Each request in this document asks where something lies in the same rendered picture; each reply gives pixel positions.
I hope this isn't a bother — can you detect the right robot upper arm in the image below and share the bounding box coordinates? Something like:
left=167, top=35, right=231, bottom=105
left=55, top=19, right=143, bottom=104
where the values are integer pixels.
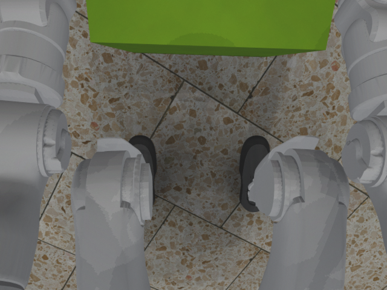
left=341, top=115, right=387, bottom=253

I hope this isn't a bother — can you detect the robot right thigh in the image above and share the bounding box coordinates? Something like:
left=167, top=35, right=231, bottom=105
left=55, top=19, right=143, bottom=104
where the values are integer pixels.
left=258, top=149, right=348, bottom=290

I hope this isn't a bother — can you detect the robot left shin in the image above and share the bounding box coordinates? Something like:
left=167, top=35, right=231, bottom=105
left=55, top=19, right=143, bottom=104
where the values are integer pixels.
left=71, top=137, right=146, bottom=216

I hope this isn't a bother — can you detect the right robot forearm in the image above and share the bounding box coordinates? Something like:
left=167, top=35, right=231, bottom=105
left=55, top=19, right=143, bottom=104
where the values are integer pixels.
left=334, top=0, right=387, bottom=121

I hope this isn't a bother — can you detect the left robot upper arm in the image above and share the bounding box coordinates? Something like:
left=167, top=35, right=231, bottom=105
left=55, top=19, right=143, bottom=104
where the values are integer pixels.
left=0, top=100, right=72, bottom=290

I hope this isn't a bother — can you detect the carton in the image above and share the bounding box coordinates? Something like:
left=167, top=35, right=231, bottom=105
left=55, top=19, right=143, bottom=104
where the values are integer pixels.
left=86, top=0, right=336, bottom=57

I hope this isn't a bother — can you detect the left robot forearm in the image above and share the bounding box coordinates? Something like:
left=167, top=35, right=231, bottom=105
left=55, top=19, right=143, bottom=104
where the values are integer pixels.
left=0, top=0, right=77, bottom=108

